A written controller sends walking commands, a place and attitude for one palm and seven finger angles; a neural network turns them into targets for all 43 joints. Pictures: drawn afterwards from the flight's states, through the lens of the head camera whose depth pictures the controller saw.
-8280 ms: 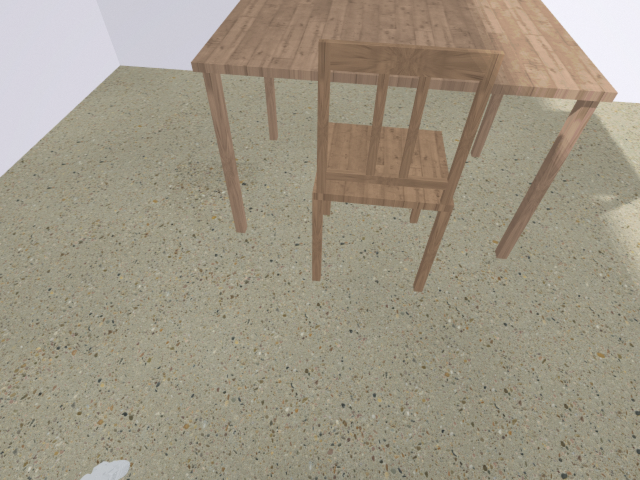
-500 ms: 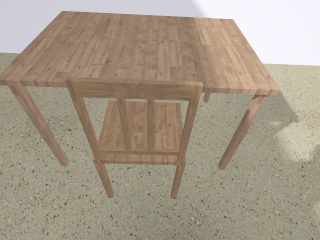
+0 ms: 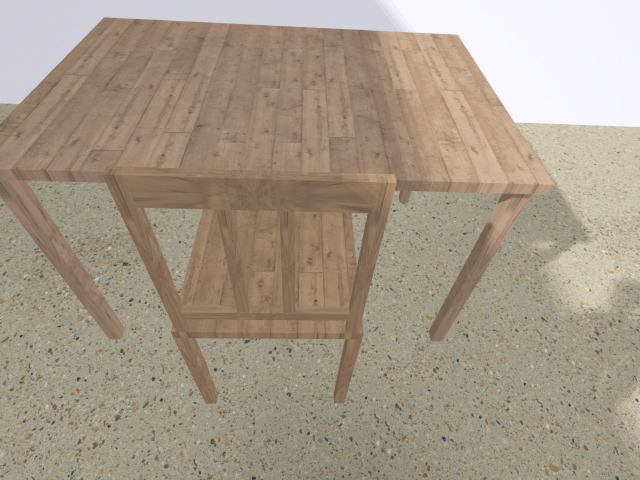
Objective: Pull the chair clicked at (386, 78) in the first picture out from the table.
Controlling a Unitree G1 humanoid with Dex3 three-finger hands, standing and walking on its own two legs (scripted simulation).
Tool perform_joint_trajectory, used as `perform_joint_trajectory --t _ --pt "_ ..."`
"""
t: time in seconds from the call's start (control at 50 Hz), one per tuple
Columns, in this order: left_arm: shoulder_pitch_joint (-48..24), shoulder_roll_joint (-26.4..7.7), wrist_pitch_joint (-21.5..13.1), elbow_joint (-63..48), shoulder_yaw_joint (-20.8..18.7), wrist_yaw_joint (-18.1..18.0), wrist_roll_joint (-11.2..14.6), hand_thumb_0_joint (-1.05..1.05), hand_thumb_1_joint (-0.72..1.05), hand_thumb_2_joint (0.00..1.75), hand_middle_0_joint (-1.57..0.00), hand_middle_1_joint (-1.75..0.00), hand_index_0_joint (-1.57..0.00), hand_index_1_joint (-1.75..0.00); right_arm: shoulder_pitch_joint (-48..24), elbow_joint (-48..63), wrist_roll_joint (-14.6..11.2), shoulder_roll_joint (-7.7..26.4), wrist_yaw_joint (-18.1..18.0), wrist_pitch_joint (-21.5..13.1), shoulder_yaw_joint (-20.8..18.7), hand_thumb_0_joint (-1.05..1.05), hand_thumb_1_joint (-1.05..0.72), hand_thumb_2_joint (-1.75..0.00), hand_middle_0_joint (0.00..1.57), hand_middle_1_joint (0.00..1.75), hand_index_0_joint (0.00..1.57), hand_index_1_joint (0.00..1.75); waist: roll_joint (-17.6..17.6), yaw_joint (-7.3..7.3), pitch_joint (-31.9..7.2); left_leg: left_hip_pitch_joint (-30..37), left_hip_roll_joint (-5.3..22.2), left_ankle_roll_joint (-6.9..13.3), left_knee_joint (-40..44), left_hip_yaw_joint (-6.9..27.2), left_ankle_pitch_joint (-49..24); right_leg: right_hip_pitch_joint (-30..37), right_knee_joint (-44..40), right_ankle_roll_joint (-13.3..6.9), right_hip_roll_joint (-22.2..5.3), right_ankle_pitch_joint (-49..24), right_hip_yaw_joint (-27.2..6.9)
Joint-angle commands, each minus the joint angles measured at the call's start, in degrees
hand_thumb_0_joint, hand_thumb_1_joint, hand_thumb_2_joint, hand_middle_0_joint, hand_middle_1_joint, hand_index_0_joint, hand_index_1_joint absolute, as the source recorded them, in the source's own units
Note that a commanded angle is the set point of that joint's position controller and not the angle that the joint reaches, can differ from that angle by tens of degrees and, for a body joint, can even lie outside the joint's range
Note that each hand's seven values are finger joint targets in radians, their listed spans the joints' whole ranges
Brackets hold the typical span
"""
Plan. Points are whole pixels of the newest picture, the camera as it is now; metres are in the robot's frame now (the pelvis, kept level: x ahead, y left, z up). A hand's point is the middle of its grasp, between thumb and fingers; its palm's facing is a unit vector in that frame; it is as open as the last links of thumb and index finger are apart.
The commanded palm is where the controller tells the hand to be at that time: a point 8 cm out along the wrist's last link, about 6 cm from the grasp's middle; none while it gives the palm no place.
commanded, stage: come to a stop and stand still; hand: left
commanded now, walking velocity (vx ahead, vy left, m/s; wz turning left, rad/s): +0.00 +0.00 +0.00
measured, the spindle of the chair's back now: (235, 265) +0.48 +0.17 -0.08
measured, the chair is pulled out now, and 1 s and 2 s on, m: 0.00 0.00 0.00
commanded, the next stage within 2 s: look again from close up in 0.50 s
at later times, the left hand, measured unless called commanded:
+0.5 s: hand out of the picture -0.01 +0.13 -0.18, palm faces +0.02 -0.99 -0.12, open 7.4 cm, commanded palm none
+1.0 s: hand out of the picture -0.01 +0.14 -0.18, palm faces +0.03 -0.99 -0.14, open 7.4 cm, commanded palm none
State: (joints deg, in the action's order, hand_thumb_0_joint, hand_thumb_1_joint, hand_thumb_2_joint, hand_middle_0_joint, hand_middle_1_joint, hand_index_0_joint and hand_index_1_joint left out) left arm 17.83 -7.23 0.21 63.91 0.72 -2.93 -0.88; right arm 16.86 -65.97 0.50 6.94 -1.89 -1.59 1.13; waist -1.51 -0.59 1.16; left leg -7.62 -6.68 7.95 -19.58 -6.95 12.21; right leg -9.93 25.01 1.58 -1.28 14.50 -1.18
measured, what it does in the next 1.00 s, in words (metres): stands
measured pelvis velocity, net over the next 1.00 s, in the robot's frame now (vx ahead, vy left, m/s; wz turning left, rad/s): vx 0.02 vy -0.01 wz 0.01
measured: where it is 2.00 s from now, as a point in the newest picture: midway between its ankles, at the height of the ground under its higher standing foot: outside the picture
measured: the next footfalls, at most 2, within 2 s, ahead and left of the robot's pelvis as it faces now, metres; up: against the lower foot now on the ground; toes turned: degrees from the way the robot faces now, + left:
right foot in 1.82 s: +0.11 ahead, -0.16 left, +0.00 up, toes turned +7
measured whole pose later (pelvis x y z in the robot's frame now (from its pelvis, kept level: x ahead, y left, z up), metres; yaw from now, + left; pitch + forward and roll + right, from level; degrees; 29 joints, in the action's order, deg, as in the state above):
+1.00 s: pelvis +0.02 -0.01 +0.00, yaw +0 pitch -1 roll +0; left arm 18.8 -6.7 -0.1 64.7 1.2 -3.2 -0.5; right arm 17.7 -67.0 0.3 6.3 -2.3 -2.3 1.7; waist -1.8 -0.3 1.6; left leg -5.1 -6.2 7.5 -19.3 -6.2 13.9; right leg -6.8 23.5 1.1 -0.7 15.8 -0.6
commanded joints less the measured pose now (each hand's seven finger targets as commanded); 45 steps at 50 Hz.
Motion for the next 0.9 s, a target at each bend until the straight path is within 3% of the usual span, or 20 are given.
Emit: perform_joint_trajectory --t 0.0,0.08,0.18,0.26,0.3,0.4,0.48,0.62,0.88 --pt "5.2 -3.5 -0.9 -1.0 -0.5 0.1 0.3 0.00 0.90 0.90 -0.20 -0.30 -0.20 -0.30 4.2 1.1 -0.1 6.6 -0.7 -0.9 -1.2 0.00 -0.90 -0.90 0.20 0.30 0.20 0.30 0.0 0.53 2.4 1.2 14.2 -6.3 5.0 12.8 -11.1 -3.3 -2.6 -3.2 -3.9 -7.1 -3.3" --pt "5.3 -3.4 -1.0 -0.9 -0.5 0.0 0.4 0.00 0.90 0.90 -0.20 -0.30 -0.20 -0.30 4.4 0.6 -0.1 6.3 -0.8 -1.0 -1.1 0.00 -0.90 -0.90 0.20 0.30 0.20 0.30 0.7 0.48 1.1 2.6 13.9 -6.1 3.9 12.1 -13.6 -2.6 -2.7 -3.3 -4.0 -8.0 -3.6" --pt "5.2 -3.5 -1.1 -0.8 -0.4 0.0 0.5 0.00 0.90 0.90 -0.20 -0.30 -0.20 -0.30 4.6 0.2 -0.1 6.0 -0.7 -1.1 -0.9 0.00 -0.90 -0.90 0.20 0.30 0.20 0.30 0.5 0.44 1.5 2.5 13.6 -5.6 3.3 11.5 -14.8 -1.9 -3.2 -3.5 -4.2 -9.3 -4.0" --pt "5.4 -3.6 -1.1 -0.7 -0.2 0.0 0.4 0.00 0.90 0.90 -0.20 -0.30 -0.20 -0.30 4.4 0.2 -0.1 5.8 -0.7 -1.0 -0.8 0.00 -0.90 -0.90 0.20 0.30 0.20 0.30 1.8 0.49 3.2 1.4 13.5 -5.5 4.0 11.5 -11.8 -2.3 -3.8 -3.5 -4.2 -8.2 -4.1" --pt "5.4 -3.8 -1.2 -0.8 -0.2 0.1 0.4 0.00 0.90 0.90 -0.20 -0.30 -0.20 -0.30 4.3 0.3 -0.3 5.7 -0.7 -1.0 -0.8 0.00 -0.90 -0.90 0.20 0.30 0.20 0.30 0.6 0.51 3.7 0.9 13.4 -5.2 3.8 11.3 -11.5 -2.2 -4.3 -3.5 -4.2 -8.3 -4.1" --pt "5.9 -3.6 -1.3 -0.6 -0.1 0.0 0.5 0.00 0.90 0.90 -0.20 -0.30 -0.20 -0.30 4.3 0.2 -0.3 5.7 -0.8 -1.1 -0.7 0.00 -0.90 -0.90 0.20 0.30 0.20 0.30 1.4 0.49 2.6 2.6 13.5 -5.1 3.1 10.9 -14.2 -2.0 -4.3 -3.5 -4.3 -9.4 -4.2" --pt "6.2 -3.4 -1.3 -0.4 -0.2 -0.1 0.5 0.00 0.90 0.90 -0.20 -0.30 -0.20 -0.30 4.6 0.1 -0.2 5.9 -0.9 -1.2 -0.7 0.00 -0.90 -0.90 0.20 0.30 0.20 0.30 1.7 0.41 1.8 3.7 13.6 -5.4 2.8 10.9 -17.1 -1.5 -4.0 -3.5 -4.3 -9.8 -4.0" --pt "6.2 -3.2 -1.2 -0.3 -0.1 0.0 0.4 0.00 0.90 0.90 -0.20 -0.30 -0.20 -0.30 4.5 0.2 -0.2 5.8 -0.8 -1.1 -0.7 0.00 -0.90 -0.90 0.20 0.30 0.20 0.30 1.5 0.51 4.0 2.1 13.4 -5.3 4.1 11.4 -13.0 -2.2 -4.5 -3.5 -4.2 -7.8 -3.9" --pt "6.6 -3.1 -1.0 0.0 -0.2 -0.2 0.5 0.00 0.90 0.90 -0.20 -0.30 -0.20 -0.30 5.9 -0.2 -0.2 5.9 -1.1 -1.2 -0.6 0.00 -0.90 -0.90 0.20 0.30 0.20 0.30 1.5 0.51 3.1 4.3 13.9 -6.1 4.0 11.9 -18.4 -1.9 -3.7 -3.1 -4.0 -7.1 -3.0"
